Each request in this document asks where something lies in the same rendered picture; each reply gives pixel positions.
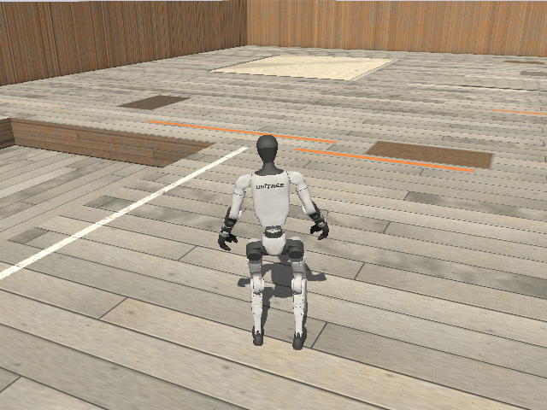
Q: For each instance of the left robot upper arm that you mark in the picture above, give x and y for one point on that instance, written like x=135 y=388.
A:
x=238 y=194

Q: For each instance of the left robot hand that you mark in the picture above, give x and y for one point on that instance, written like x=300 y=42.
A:
x=221 y=241

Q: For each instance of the robot head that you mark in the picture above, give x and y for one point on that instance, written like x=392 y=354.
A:
x=267 y=147

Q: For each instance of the right robot upper arm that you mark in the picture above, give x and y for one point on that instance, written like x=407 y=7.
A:
x=296 y=178

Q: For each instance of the right robot hand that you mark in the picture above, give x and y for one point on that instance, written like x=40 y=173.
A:
x=316 y=228

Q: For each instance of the left robot forearm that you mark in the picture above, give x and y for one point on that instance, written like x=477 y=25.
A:
x=227 y=225

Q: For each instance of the robot right shin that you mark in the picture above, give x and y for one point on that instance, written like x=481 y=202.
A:
x=299 y=307

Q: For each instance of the right robot forearm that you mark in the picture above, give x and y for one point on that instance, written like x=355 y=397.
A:
x=318 y=217

